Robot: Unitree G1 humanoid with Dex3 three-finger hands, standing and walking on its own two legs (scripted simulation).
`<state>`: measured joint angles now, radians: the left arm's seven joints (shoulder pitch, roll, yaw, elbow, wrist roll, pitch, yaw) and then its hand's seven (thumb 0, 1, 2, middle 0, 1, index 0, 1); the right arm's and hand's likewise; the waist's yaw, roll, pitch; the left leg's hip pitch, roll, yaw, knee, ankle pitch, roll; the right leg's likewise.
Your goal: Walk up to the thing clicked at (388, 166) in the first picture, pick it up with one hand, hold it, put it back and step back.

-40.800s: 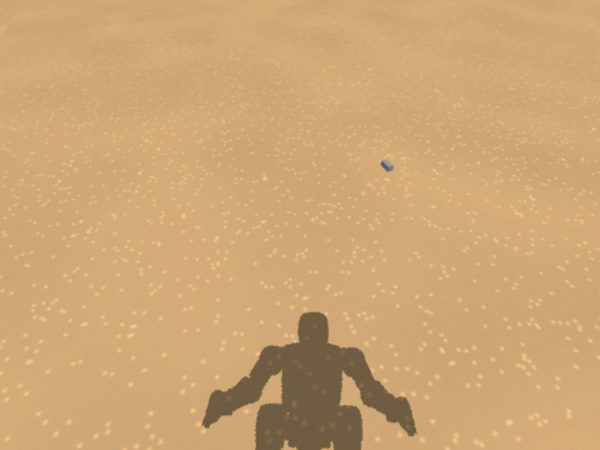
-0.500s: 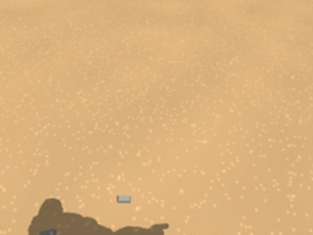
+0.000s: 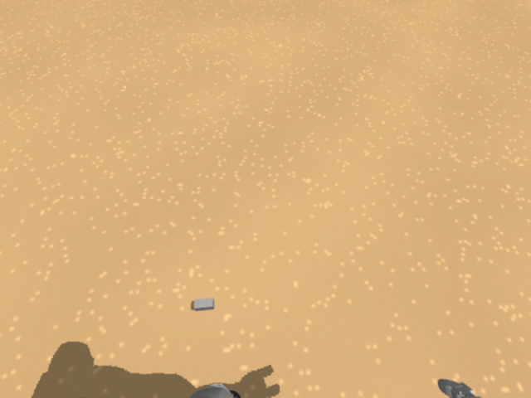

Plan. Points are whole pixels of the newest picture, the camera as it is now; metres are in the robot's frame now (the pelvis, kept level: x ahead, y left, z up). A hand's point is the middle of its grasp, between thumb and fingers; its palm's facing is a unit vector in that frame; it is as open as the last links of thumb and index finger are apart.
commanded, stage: step back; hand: left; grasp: from above
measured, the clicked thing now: (204, 304) +0.49 +0.23 -0.74
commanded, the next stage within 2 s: none
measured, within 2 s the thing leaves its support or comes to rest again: neither
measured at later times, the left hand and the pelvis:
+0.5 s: hand out of the picture -0.03 +0.26 -0.14, palm faces +0.10 -0.92 -0.37, open 7.4 cm; pelvis -0.14 -0.01 +0.00, yaw +7 degrees
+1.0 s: hand out of the picture -0.25 +0.22 -0.13, palm faces +0.07 -0.90 -0.43, open 7.4 cm; pelvis -0.31 -0.06 +0.00, yaw +4 degrees
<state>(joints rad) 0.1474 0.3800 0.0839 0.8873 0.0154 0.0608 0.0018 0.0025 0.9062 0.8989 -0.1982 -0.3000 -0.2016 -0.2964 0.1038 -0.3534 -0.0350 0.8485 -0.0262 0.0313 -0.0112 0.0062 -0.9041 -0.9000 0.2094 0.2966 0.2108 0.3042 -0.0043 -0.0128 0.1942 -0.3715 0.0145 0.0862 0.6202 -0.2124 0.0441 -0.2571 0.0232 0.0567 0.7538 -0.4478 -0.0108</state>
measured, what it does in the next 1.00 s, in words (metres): walks backwards: right foot, then left foot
